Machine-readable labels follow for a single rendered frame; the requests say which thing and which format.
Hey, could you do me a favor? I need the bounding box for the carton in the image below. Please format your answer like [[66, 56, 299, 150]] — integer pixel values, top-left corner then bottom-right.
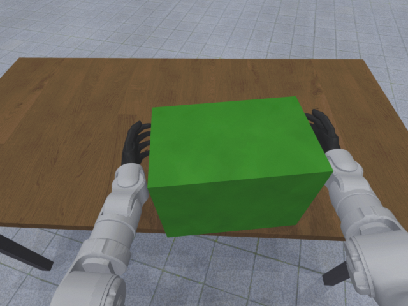
[[147, 96, 333, 237]]

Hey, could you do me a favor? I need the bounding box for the left robot hand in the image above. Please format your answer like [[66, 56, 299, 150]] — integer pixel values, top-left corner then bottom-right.
[[121, 120, 151, 166]]

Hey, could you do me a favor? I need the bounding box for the right robot hand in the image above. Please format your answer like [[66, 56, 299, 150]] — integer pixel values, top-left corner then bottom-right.
[[305, 109, 340, 153]]

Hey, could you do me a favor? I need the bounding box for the robot right upper arm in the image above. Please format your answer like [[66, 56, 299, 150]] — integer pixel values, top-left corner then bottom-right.
[[344, 230, 408, 306]]

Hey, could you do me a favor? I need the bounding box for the robot left forearm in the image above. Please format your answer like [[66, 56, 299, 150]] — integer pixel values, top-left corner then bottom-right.
[[50, 163, 149, 306]]

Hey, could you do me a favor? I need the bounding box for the table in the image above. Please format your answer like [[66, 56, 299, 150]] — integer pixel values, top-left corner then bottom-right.
[[0, 57, 408, 286]]

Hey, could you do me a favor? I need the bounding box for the robot left upper arm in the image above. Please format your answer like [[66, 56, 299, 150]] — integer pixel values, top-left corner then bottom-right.
[[52, 271, 126, 306]]

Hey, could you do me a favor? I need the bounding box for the robot right forearm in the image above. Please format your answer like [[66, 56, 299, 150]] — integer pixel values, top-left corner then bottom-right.
[[325, 149, 408, 240]]

